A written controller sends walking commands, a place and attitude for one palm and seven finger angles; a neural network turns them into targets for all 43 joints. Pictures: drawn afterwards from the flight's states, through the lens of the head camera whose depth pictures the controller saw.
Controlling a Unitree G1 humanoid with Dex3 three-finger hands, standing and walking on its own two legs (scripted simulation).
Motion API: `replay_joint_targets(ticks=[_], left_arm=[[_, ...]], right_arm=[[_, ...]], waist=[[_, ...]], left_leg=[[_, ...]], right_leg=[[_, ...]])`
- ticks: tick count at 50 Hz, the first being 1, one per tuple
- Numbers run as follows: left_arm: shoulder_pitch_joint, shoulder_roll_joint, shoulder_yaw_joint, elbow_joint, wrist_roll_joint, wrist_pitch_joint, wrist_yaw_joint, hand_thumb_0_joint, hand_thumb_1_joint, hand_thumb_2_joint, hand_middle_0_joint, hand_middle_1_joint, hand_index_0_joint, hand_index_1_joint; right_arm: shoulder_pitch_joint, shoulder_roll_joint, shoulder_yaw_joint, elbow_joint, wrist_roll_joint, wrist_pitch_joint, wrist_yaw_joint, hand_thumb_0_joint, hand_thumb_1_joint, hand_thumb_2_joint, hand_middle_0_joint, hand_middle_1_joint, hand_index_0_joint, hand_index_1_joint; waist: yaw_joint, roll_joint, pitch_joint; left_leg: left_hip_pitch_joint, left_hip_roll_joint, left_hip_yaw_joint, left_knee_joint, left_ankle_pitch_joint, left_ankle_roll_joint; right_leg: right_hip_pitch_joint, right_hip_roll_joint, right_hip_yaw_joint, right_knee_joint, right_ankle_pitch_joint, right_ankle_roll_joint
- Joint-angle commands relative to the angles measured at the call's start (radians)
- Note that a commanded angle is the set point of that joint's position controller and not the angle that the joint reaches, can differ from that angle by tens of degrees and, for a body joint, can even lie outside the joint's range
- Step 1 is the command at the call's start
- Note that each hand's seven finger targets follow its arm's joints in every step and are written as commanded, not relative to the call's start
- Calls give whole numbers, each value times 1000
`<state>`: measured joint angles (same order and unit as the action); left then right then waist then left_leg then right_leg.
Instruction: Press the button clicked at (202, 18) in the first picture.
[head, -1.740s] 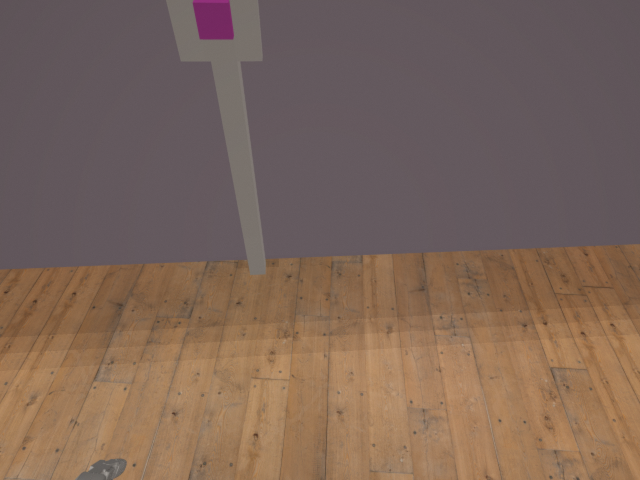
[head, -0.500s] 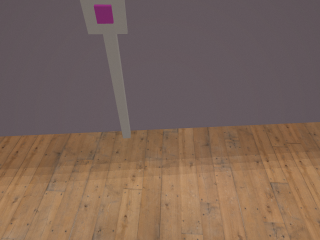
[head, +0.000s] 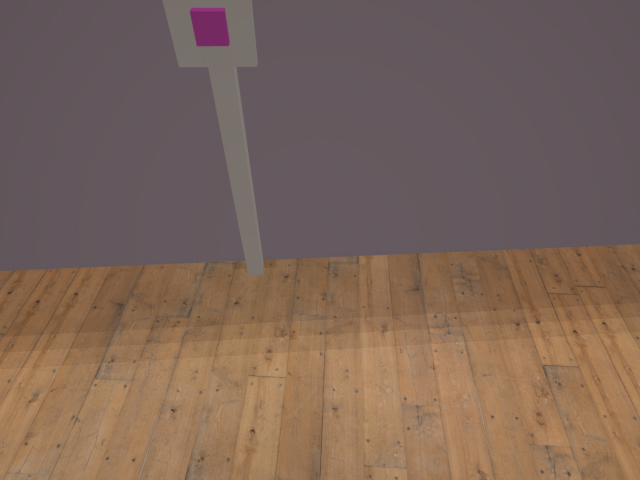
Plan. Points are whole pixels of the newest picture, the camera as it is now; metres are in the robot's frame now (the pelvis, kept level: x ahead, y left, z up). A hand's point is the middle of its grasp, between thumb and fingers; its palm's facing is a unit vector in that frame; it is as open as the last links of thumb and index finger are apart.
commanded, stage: turn to face it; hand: left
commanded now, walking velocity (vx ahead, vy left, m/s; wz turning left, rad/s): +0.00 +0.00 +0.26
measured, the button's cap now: (210, 26) +0.93 +0.29 +0.16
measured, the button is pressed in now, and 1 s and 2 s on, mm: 0 0 0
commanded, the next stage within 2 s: take the last steps up to it in 0.04 s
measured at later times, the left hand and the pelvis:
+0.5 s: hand out of the picture +0.02 +0.21 -0.19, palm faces +0.04 -0.98 -0.17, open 7.4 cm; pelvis +0.05 +0.03 -0.01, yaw +3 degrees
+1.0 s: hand (207, 450) +0.20 +0.19 -0.19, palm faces +0.15 -0.98 -0.15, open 7.3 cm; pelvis +0.22 +0.02 -0.01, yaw +7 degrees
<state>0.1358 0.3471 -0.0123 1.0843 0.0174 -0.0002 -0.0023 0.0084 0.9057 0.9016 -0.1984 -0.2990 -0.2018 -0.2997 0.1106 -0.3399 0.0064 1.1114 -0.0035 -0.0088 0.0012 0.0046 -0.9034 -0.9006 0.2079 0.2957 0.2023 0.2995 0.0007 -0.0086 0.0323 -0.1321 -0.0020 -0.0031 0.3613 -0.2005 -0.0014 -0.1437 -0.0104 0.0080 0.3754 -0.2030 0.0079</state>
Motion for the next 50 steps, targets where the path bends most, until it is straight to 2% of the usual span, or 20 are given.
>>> replay_joint_targets(ticks=[1,7,12,15,18,19,20,21,22,24,27,32,35,36,37,38,40,42,44,50], left_arm=[[-32,190,47,-68,-6,-19,16,0,900,900,-200,-300,-200,-300],[3,129,38,-77,-6,-1,25,0,900,900,-200,-300,-200,-300],[86,97,40,-59,4,10,12,0,900,900,-200,-300,-200,-300],[144,114,59,-59,4,0,13,0,900,900,-200,-300,-200,-300],[125,70,63,-71,2,-11,11,0,900,900,-200,-300,-200,-300],[116,30,60,-77,2,-9,7,0,900,900,-200,-300,-200,-300],[107,-26,51,-92,2,-10,4,0,900,900,-200,-300,-200,-300],[42,-52,43,-125,8,-18,6,0,900,900,-200,-300,-200,-300],[13,-49,46,-143,10,-27,6,0,900,900,-200,-300,-200,-300],[27,-66,50,-131,6,-42,-4,0,900,900,-200,-300,-200,-300],[64,-111,50,-115,3,-36,-13,0,900,900,-200,-300,-200,-300],[40,-146,57,-125,1,-36,-18,0,900,900,-200,-300,-200,-300],[218,-109,79,-63,7,-46,-11,0,900,900,-200,-300,-200,-300],[334,-40,95,-27,13,-60,-2,0,900,900,-200,-300,-200,-300],[457,62,119,2,15,-70,14,0,900,900,-200,-300,-200,-300],[460,65,116,5,-5,-63,20,0,900,900,-200,-300,-200,-300],[292,-1,100,-31,4,-57,27,0,900,900,-200,-300,-200,-300],[198,-73,77,-53,13,-61,31,0,900,900,-200,-300,-200,-300],[186,-81,74,-49,16,-66,29,0,900,900,-200,-300,-200,-300],[210,-37,87,-25,12,-58,15,0,900,900,-200,-300,-200,-300]], right_arm=[[-44,-194,-42,-69,-5,-18,-10,0,-900,-900,200,300,200,300],[-2,-122,-32,-77,-7,3,-7,0,-900,-900,200,300,200,300],[66,-54,-20,-67,-22,16,1,0,-900,-900,200,300,200,300],[115,-17,-26,-73,-23,10,1,0,-900,-900,200,300,200,300],[223,13,-33,-52,-18,-8,3,0,-900,-900,200,300,200,300],[281,7,-38,-33,-20,-15,2,0,-900,-900,200,300,200,300],[349,-42,-50,-12,-24,-23,-3,0,-900,-900,200,300,200,300],[424,-62,-61,3,-23,-31,-15,0,-900,-900,200,300,200,300],[446,-47,-57,8,-21,-35,-25,0,-900,-900,200,300,200,300],[411,-8,-51,-5,-17,-49,-30,0,-900,-900,200,300,200,300],[391,26,-49,4,-16,-63,-37,0,-900,-900,200,300,200,300],[393,44,-57,27,-21,-60,-39,0,-900,-900,200,300,200,300],[383,57,-60,37,-16,-55,-37,0,-900,-900,200,300,200,300],[394,90,-56,29,-9,-59,-29,0,-900,-900,200,300,200,300],[415,151,-45,-6,-3,-65,-20,0,-900,-900,200,300,200,300],[339,114,-56,-34,-5,-53,-19,0,-900,-900,200,300,200,300],[238,140,-62,-55,-16,-42,-5,0,-900,-900,200,300,200,300],[270,166,-62,-43,-25,-23,3,0,-900,-900,200,300,200,300],[303,197,-61,-36,-23,-12,9,0,-900,-900,200,300,200,300],[237,168,-62,-83,-19,-35,22,0,-900,-900,200,300,200,300]], waist=[[3,14,-57],[2,9,-60],[15,-64,27],[15,-150,55],[-39,-50,63],[-54,49,85],[-73,231,94],[-99,299,142],[-96,217,165],[-69,113,117],[-38,139,58],[-28,147,75],[57,62,18],[104,-51,-44],[125,-297,-143],[126,-216,-111],[76,-149,65],[3,-73,71],[-28,-94,67],[-31,-84,66]], left_leg=[[-3,118,-103,-36,150,31],[-50,107,-106,17,168,20],[-196,37,-76,75,-262,18],[-235,18,13,250,-228,14],[-78,44,17,150,-193,30],[-34,83,-72,52,-219,51],[16,217,-272,-85,-289,106],[70,319,-481,-201,-257,186],[105,358,-516,-189,-114,240],[124,342,-412,-144,87,253],[104,258,-240,-127,211,213],[-6,232,-150,-104,172,173],[-111,169,-82,102,185,117],[-250,120,-18,329,106,77],[-458,3,77,647,-262,35],[-491,37,24,816,-390,45],[-541,124,-3,899,-276,42],[-424,154,11,804,-193,19],[-334,146,58,660,-158,3],[-129,81,171,287,-46,-10]], right_leg=[[-5,-114,79,-32,116,-27],[-19,-123,66,15,122,-17],[-59,-149,152,-89,-400,-50],[-71,-253,255,-167,-505,-117],[-186,-193,126,-47,-397,-108],[-244,-117,35,82,-352,-73],[-341,-20,-95,310,-311,-29],[-491,18,-115,498,-359,-13],[-573,-29,-46,618,-346,-22],[-567,-84,-15,671,-289,-18],[-462,-88,-61,578,-202,1],[-267,-61,-122,306,-101,-1],[46,-19,-146,148,7,-21],[251,-147,6,96,-72,-70],[403,-425,416,-55,-117,-179],[295,-484,505,-150,-233,-229],[10,-436,420,-209,-467,-224],[-154,-360,202,-202,-291,-170],[-214,-300,63,-197,-172,-149],[-219,-233,-9,-117,-189,-130]])
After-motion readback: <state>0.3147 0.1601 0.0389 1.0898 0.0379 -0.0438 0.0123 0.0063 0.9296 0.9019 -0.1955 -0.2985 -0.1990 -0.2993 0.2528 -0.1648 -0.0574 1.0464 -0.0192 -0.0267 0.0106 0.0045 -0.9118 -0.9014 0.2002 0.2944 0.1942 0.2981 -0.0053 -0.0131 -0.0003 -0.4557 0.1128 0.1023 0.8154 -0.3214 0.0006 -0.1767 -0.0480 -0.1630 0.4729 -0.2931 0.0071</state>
